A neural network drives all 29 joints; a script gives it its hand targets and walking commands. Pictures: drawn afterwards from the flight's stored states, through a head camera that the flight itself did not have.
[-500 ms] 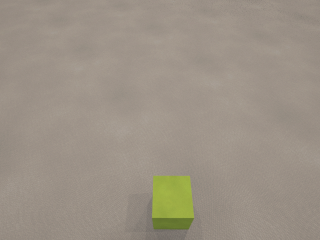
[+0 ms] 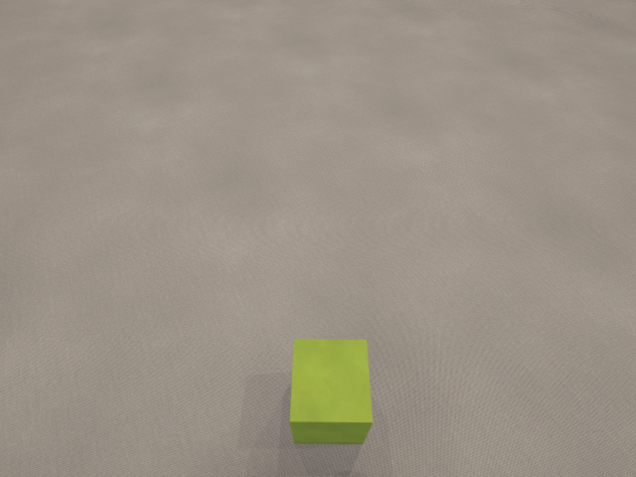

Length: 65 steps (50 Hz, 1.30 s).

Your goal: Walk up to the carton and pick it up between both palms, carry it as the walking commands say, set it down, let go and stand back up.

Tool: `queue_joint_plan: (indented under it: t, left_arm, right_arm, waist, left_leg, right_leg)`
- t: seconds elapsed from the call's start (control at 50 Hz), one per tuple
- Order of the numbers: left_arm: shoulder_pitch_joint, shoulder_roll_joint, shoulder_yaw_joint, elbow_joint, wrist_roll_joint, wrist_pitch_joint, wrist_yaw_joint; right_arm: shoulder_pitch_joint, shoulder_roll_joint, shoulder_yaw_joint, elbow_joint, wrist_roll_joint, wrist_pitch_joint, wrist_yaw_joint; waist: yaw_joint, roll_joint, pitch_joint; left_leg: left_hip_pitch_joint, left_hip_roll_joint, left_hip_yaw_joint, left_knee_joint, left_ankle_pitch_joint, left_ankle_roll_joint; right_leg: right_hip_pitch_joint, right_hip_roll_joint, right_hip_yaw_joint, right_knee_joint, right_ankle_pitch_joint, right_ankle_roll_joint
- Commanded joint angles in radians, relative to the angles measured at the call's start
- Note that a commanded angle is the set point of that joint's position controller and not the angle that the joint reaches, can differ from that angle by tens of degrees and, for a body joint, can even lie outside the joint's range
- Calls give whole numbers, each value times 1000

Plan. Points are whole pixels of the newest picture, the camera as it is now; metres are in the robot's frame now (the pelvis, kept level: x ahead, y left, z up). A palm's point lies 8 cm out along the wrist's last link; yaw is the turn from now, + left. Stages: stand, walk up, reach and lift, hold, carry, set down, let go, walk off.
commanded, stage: walk up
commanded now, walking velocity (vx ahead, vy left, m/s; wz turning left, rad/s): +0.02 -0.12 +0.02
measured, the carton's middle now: (329, 393) +0.41 -0.02 -0.65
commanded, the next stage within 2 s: stand in 0.90 s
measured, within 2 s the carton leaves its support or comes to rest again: neither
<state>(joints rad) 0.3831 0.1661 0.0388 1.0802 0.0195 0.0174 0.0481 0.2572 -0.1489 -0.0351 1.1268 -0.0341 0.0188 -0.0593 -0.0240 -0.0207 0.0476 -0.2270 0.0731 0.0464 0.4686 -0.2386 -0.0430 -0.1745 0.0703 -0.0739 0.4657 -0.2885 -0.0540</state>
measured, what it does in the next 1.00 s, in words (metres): steps on the spot: left foot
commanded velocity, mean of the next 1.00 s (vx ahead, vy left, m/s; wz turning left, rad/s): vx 0.00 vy -0.01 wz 0.00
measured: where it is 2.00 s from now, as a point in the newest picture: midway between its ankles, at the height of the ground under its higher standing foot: outside the picture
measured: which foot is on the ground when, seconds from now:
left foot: down 0.00-0.12, up 0.14-0.36, down 0.38-1.00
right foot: down 0.00-1.00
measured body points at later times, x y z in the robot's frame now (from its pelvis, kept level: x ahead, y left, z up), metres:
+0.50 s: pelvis +0.01 -0.02 +0.01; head +0.02 -0.01 +0.45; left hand -0.02 +0.19 -0.16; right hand +0.01 -0.24 -0.16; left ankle -0.01 +0.11 -0.74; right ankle -0.03 -0.11 -0.74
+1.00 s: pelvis +0.01 +0.00 +0.01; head +0.02 +0.00 +0.46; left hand -0.02 +0.21 -0.16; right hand -0.03 -0.21 -0.16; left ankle -0.01 +0.11 -0.74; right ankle -0.03 -0.11 -0.74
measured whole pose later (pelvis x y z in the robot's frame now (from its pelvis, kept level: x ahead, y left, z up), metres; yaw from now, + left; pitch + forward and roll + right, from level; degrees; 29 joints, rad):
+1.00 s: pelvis +0.01 +0.00 +0.01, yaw +1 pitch -2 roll +0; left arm 0.32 0.12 0.00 1.15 0.01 -0.02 0.04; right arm 0.31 -0.11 -0.01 1.20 -0.01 -0.01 -0.04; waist -0.01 -0.01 0.04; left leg -0.11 0.01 0.07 0.37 -0.22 0.01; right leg -0.07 -0.02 -0.08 0.36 -0.26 -0.01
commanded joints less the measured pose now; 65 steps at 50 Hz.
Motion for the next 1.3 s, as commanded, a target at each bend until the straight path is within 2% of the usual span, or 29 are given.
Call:
queue_joint_plan:
  t: [0.0,0.04,0.08,0.1,0.12,0.14,0.18,0.22,0.24,0.28,0.32,0.38,0.4,0.42,0.5,0.54,0.62,0.66,0.68,0.78,0.82,0.96,1.06,1.18,1.2,1.22,1.24,1.26,1.28]
  left_arm:
    - [76,34,24,-53,19,8,-15]
    - [108,22,17,-53,12,7,-25]
    - [116,14,5,-39,8,-4,-27]
    - [155,7,-8,-27,12,-33,-28]
    - [155,93,9,-51,12,-53,-29]
    - [90,108,3,-55,22,-56,-21]
    - [34,37,-28,-63,13,-56,-20]
    - [11,73,-33,-74,5,-59,-4]
    - [33,56,-36,-44,0,-64,-3]
    - [53,76,-33,-37,-4,-65,0]
    - [36,58,-31,-23,3,-56,6]
    - [27,61,-23,-17,-10,-49,-3]
    - [35,51,-28,-12,-10,-46,-5]
    - [36,0,-31,-7,-14,-43,-8]
    - [41,32,-24,16,-4,-45,-11]
    - [38,32,-26,31,-5,-43,-9]
    - [34,32,-27,39,-5,-43,-11]
    - [31,30,-24,46,-9,-47,-5]
    - [27,40,-21,31,-2,-44,-8]
    - [45,-8,-32,57,-7,-40,-10]
    - [9,33,-21,58,-5,-42,-9]
    - [49,9,-32,82,-10,-39,-2]
    - [21,6,-32,72,-11,-39,-3]
    - [54,-13,-38,76,-5,-44,-3]
    - [54,18,-30,88,-9,-41,-4]
    - [-1029,184,-70,-684,-112,-15,-18]
    - [-802,156,-3,-483,-73,76,11]
    - [-661,177,-41,-464,-108,157,19]
    - [-582,170,-79,-476,-135,228,24]
  right_arm:
    - [71,-184,-40,-19,-11,8,-21]
    - [-18,-151,-29,-53,-6,3,-22]
    - [-49,-135,-19,-52,-5,1,-3]
    - [7,-63,-3,-3,34,2,10]
    - [86,-42,-1,7,34,6,16]
    - [81,-49,-3,9,18,16,20]
    - [56,-71,-10,-1,27,25,26]
    - [76,-36,-3,22,20,25,32]
    - [84,-52,-8,29,23,27,27]
    - [79,-25,1,31,28,18,23]
    - [71,-54,-2,21,40,11,20]
    - [90,-94,-5,35,23,-5,12]
    - [75,-103,-5,39,14,-4,15]
    - [60,-86,-4,42,17,2,17]
    - [77,-53,2,63,17,-10,14]
    - [76,-59,2,56,23,-12,16]
    - [88,-58,6,64,17,-14,13]
    - [101,-37,11,68,17,-20,16]
    - [109,-36,13,76,21,-21,11]
    - [121,-62,10,76,25,-33,15]
    - [132,-37,18,77,21,-38,11]
    - [156,-30,20,77,21,-28,15]
    - [169,-38,11,88,16,-25,16]
    - [157,-23,21,81,21,-28,13]
    - [153,-8,25,78,17,-28,17]
    - [-929,-187,71,-737,132,-20,31]
    - [-668,-222,43,-513,129,57,6]
    - [-544,-216,47,-449,130,139,-3]
    - [-471,-225,61,-443,134,216,-8]
  waist:
    - [-15,202,35]
    - [37,196,31]
    - [53,178,36]
    - [85,64,7]
    - [56,-87,-16]
    - [27,-118,-9]
    - [10,-72,34]
    - [1,-67,42]
    - [-7,-125,19]
    - [13,-158,-8]
    - [5,-110,-16]
    - [11,-49,-33]
    - [29,-27,21]
    - [33,73,66]
    - [18,75,57]
    - [15,32,44]
    - [16,57,61]
    - [19,20,13]
    - [27,57,51]
    - [28,-2,4]
    - [20,40,22]
    - [19,0,65]
    - [2,66,78]
    - [16,40,44]
    - [19,0,59]
    - [-15,11,-186]
    - [18,4,-134]
    - [4,44,-171]
    - [1,37,-189]
  left_leg:
    - [-99,356,-393,-234,-77,207]
    - [-202,313,-343,-247,-79,175]
    - [-219,180,-179,-173,-88,71]
    - [-215,15,-44,-12,-72,13]
    - [-224,-28,8,121,-142,-10]
    - [-134,8,-17,158,-223,0]
    - [-97,5,-40,183,-178,13]
    - [-112,-13,-44,152,-137,20]
    - [-90,-35,-35,147,-124,25]
    - [-60,-21,-28,104,-109,25]
    - [-4,-18,-22,2,-28,22]
    - [193,39,-43,-84,289,32]
    - [200,48,-51,-89,285,23]
    - [136,57,-69,-94,230,33]
    - [101,48,-73,-143,240,48]
    - [130,45,-70,-150,210,50]
    - [132,50,-73,-154,235,54]
    - [89,51,-73,-151,227,58]
    - [97,43,-62,-151,214,52]
    - [117,47,-77,-159,225,67]
    - [105,52,-75,-154,274,66]
    - [91,57,-90,-158,246,65]
    - [86,38,-71,-158,212,62]
    - [89,42,-75,-154,160,63]
    - [81,45,-87,-163,189,67]
    - [-166,-70,-82,13,-220,84]
    - [-96,-58,14,71,-244,108]
    - [-130,-20,-4,93,-201,95]
    - [-170,-11,5,91,-182,99]
  right_leg:
    - [-89,-92,52,228,-79,43]
    - [-30,-108,62,203,-70,38]
    - [78,-116,65,-117,37,43]
    - [169,-222,212,-223,159,60]
    - [172,-364,356,-254,242,42]
    - [38,-402,330,-215,361,-34]
    - [5,-329,250,-231,390,-26]
    - [103,-298,163,-149,738,1]
    - [118,-282,160,-127,850,5]
    - [155,-299,133,-107,859,-11]
    - [152,-277,132,-107,740,-36]
    - [33,-215,119,-128,385,-8]
    - [-51,-205,128,-174,219,9]
    - [-40,-171,114,-208,112,7]
    - [54,-190,107,-167,225,7]
    - [35,-188,104,-182,197,15]
    - [24,-186,101,-189,185,14]
    - [90,-187,101,-176,200,11]
    - [58,-188,116,-180,189,6]
    - [74,-183,95,-170,184,20]
    - [66,-188,93,-170,185,15]
    - [48,-191,80,-164,202,18]
    - [41,-189,95,-174,171,17]
    - [45,-195,95,-171,151,15]
    - [43,-189,88,-170,151,20]
    - [-339,-94,79,-24,-220,-20]
    - [-442,-116,52,17,-253,-5]
    - [-412,-166,40,25,-214,-36]
    - [-415,-157,38,50,-169,-45]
